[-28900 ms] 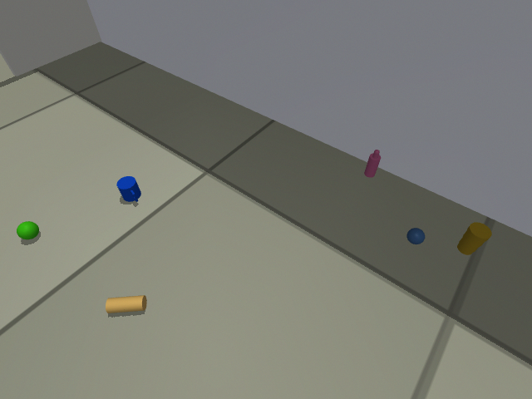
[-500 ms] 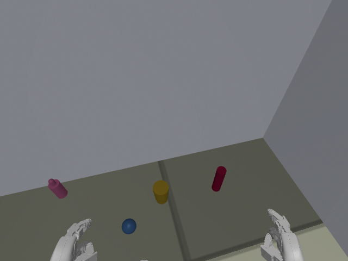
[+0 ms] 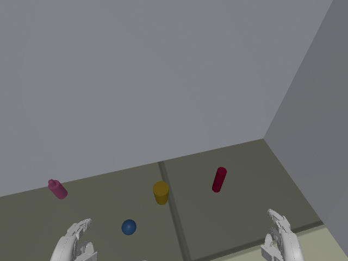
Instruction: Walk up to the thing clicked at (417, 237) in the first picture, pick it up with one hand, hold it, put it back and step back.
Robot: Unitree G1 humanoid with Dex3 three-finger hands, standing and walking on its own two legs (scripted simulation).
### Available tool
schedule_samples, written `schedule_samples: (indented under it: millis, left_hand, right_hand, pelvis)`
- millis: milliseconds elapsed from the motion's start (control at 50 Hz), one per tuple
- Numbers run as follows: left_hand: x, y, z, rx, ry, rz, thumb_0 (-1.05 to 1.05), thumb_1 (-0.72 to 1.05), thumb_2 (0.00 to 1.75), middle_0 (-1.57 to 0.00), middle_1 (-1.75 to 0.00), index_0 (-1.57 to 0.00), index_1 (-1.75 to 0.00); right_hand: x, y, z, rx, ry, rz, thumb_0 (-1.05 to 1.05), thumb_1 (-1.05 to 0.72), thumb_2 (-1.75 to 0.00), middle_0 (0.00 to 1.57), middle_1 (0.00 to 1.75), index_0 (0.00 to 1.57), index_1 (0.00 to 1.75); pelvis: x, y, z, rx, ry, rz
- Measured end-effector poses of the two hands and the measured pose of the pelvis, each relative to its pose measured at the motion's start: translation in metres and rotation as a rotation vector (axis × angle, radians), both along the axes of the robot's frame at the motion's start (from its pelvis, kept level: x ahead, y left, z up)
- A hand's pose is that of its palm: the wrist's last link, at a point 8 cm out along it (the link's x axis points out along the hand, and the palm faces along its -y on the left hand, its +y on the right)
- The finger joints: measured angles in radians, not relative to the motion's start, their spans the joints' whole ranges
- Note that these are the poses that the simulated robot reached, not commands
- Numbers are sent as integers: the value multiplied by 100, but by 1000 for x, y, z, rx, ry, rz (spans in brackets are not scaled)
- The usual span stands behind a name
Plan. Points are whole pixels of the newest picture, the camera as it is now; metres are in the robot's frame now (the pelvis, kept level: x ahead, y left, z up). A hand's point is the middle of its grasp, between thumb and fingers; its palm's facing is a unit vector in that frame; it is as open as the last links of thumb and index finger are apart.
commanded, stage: home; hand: left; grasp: from above
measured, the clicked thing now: (129, 227) +0.42 +0.23 -0.68
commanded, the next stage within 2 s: stand in 0.52 s
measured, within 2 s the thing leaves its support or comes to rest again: neither
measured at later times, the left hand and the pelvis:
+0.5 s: hand (94, 259) +0.16 +0.18 -0.04, palm faces +0.05 -0.98 -0.21, open 7.4 cm; pelvis +0.00 +0.00 +0.00, yaw +0 degrees
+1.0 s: hand out of the picture +0.07 +0.25 -0.11, palm faces +0.03 -0.94 -0.33, open 7.4 cm; pelvis -0.01 +0.01 +0.04, yaw +0 degrees
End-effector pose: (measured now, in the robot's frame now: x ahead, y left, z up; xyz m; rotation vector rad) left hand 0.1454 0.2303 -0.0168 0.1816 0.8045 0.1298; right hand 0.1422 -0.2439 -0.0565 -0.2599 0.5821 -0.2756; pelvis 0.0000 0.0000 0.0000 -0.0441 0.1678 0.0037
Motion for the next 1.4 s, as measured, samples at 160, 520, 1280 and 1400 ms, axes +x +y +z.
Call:
schedule_samples:
  millis: [160, 520, 1280, 1400]
  left_hand:
    - [-2, 0, -1, 0, 2, 0, 1, 90, 90, -20, -30, -20, -30]
    - [-5, 1, -1, 1, -1, 0, 1, 90, 90, -20, -30, -20, -30]
    - [-127, 64, -49, 102, 482, 115, 1, 90, 90, -20, -30, -20, -30]
    - [-127, 64, -45, 116, 479, 117, 1, 90, 90, -20, -30, -20, -30]
  right_hand:
    - [-3, 0, 0, 1, 0, -3, 2, -90, -90, 21, 30, 21, 30]
    - [-4, 1, 0, 4, -3, -3, 2, -90, -90, 21, 30, 21, 30]
    - [-93, -12, -12, 84, 632, -32, 1, -90, -90, 21, 30, 20, 30]
    - [-96, -18, -12, 90, 641, -36, 1, -90, -90, 21, 30, 20, 30]
  pelvis:
    - [-2, 0, 0, 0, -1, -1]
    - [-4, 1, -1, -2, -3, 0]
    - [-9, 16, 61, 44, -243, -10]
    - [-11, 13, 63, 47, -251, -8]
